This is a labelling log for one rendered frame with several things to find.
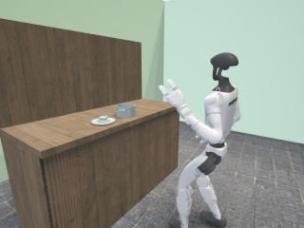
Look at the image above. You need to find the knob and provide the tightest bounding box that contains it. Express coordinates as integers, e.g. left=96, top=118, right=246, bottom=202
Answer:
left=98, top=116, right=108, bottom=120

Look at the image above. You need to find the humanoid robot head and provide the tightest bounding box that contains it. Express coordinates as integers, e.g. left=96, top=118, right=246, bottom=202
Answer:
left=210, top=52, right=238, bottom=93

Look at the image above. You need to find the lid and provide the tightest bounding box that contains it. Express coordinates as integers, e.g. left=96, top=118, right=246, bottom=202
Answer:
left=91, top=118, right=116, bottom=125

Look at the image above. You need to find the table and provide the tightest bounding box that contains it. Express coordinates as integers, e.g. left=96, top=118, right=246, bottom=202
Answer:
left=0, top=18, right=180, bottom=228

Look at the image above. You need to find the robot right hand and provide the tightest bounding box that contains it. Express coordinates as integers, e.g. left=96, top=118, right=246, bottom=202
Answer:
left=196, top=135, right=207, bottom=144

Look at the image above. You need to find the robot left upper arm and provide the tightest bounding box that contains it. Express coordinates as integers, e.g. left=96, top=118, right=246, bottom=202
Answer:
left=203, top=92, right=223, bottom=144

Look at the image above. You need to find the pot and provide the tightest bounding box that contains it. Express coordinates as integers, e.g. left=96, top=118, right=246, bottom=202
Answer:
left=115, top=104, right=136, bottom=118

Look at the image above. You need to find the left robot forearm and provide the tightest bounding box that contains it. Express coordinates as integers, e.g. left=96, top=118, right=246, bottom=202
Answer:
left=177, top=104, right=220, bottom=143

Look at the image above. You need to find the right robot thigh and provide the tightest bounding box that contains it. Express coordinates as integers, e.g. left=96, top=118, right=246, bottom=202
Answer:
left=197, top=148, right=228, bottom=188

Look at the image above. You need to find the robot right upper arm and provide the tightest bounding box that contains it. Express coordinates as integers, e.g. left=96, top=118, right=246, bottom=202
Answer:
left=233, top=85, right=241, bottom=124

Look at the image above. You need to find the robot left hand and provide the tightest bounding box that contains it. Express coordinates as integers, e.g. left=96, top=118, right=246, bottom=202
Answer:
left=159, top=79, right=185, bottom=109

